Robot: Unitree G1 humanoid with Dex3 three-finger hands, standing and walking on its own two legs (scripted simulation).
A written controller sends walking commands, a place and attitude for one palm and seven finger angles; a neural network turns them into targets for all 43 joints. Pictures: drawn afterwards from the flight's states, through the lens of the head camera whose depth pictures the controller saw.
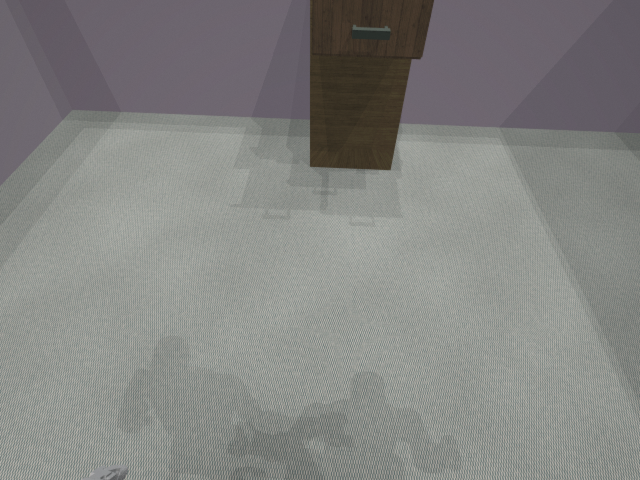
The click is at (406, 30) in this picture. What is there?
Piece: drawer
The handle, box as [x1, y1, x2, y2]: [352, 25, 390, 39]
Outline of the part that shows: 352,27 352,38 389,39 390,30 387,26 384,26 383,28 356,27 355,25 353,25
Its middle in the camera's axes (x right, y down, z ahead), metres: +0.16 -0.67 +1.24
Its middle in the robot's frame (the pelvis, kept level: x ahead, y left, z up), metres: +1.38 -0.10 +0.03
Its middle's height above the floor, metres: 0.80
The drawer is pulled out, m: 0.30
